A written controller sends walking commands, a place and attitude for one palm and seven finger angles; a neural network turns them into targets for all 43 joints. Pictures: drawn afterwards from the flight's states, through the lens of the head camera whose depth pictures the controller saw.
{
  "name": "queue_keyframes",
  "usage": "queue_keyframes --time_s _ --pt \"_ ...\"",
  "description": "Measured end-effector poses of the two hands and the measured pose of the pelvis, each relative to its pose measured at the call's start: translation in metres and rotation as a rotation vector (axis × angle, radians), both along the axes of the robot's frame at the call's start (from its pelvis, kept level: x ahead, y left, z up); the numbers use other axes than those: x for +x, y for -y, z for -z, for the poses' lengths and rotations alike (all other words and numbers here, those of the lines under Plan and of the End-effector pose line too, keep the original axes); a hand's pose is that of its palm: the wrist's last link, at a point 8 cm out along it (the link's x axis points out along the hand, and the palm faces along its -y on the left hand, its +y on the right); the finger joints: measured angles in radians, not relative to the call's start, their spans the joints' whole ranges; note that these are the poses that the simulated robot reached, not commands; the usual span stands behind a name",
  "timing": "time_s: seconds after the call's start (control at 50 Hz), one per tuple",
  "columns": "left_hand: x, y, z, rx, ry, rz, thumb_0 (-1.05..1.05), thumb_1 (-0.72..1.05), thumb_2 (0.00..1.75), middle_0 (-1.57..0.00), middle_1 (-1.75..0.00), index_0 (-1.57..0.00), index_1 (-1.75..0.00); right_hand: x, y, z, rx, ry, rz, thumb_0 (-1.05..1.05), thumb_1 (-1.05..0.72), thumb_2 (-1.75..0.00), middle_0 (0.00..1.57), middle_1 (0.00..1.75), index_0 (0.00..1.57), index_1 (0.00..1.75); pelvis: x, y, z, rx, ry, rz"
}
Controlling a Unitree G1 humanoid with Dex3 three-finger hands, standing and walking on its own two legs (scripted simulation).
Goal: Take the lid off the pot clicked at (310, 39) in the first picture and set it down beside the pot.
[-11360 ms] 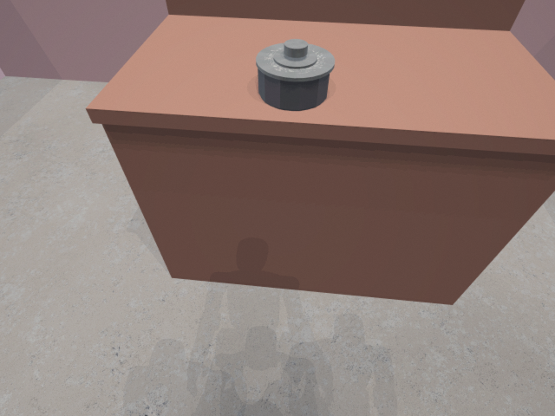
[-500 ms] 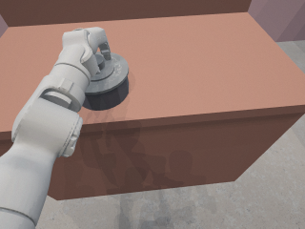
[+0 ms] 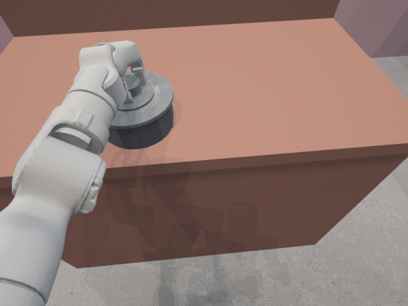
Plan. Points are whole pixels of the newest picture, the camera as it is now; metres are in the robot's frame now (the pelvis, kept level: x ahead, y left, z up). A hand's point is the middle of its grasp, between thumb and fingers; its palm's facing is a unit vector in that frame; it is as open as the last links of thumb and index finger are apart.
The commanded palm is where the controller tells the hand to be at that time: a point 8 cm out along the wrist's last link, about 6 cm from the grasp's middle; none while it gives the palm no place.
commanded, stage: close the fingers and squeeze the knob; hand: left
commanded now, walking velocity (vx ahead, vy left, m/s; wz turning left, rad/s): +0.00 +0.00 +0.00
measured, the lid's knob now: (127, 86) +0.52 +0.13 +0.16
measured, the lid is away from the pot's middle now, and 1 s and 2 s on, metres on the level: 0.00 0.01 0.01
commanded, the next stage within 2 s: lift the lid straight up in 0.88 s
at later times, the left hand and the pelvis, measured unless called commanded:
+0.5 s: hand (123, 87) +0.49 +0.13 +0.18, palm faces -0.38 -0.08 -0.92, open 8.3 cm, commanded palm +0.48 +0.13 +0.23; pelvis +0.00 +0.00 +0.00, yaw +0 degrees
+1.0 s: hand (123, 88) +0.48 +0.13 +0.18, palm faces -0.39 -0.09 -0.92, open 8.2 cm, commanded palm +0.48 +0.13 +0.23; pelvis +0.00 +0.00 +0.00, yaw +0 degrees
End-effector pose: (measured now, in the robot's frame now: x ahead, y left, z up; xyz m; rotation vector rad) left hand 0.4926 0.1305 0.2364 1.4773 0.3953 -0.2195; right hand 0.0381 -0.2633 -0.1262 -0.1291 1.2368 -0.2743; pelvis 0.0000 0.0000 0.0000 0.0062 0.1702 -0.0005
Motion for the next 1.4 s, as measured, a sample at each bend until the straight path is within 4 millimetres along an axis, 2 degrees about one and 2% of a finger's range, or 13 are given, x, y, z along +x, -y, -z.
queue_keyframes --time_s 0.36,1.1,1.4 --pt "-0.003 0.002 -0.002 0.000 -0.003 0.002 0.01 0.20 0.79 -0.58 -1.01 -0.56 -0.98 0.010 -0.002 -0.001 0.004 0.022 -0.013 0.00 -0.91 -0.90 0.21 0.29 0.20 0.30 0.000 0.000 0.000 0.001 0.005 -0.003" --pt "-0.009 0.002 -0.002 -0.002 0.007 0.018 0.00 0.25 0.78 -0.53 -1.01 -0.51 -0.97 0.006 0.001 -0.001 -0.001 0.030 -0.018 0.00 -0.91 -0.90 0.21 0.29 0.20 0.30 -0.002 0.001 -0.001 0.002 0.016 -0.003" --pt "-0.011 0.000 -0.020 -0.014 0.006 -0.007 -0.01 0.25 0.77 -0.54 -1.00 -0.52 -0.96 0.017 -0.005 -0.001 0.006 0.078 -0.039 0.00 -0.91 -0.90 0.21 0.29 0.20 0.30 -0.003 0.002 -0.002 0.003 0.025 -0.008"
